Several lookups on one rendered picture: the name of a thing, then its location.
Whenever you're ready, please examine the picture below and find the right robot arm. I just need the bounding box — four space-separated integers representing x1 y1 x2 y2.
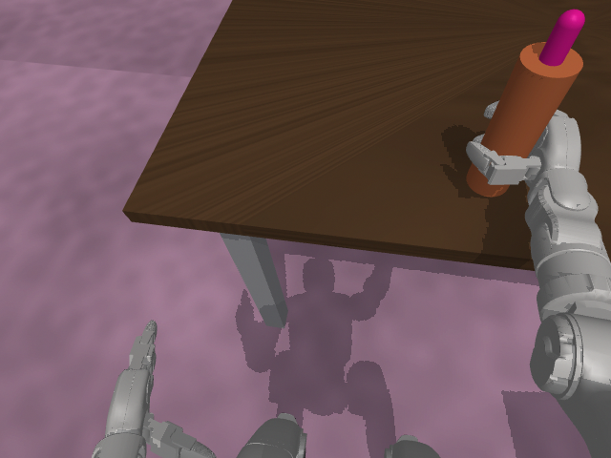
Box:
525 168 611 458

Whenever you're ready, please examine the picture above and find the table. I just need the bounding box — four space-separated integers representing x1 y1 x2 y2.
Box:
122 0 611 328

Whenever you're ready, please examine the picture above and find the bottle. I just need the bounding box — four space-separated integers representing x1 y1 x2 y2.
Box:
466 10 585 197

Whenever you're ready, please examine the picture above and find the left robot hand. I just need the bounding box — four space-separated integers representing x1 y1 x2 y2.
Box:
105 321 217 458

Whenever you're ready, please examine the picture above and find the right robot hand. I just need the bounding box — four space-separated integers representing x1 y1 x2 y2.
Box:
466 100 581 188

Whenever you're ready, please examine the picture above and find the left robot arm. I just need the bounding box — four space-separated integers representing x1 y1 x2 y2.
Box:
92 433 147 458

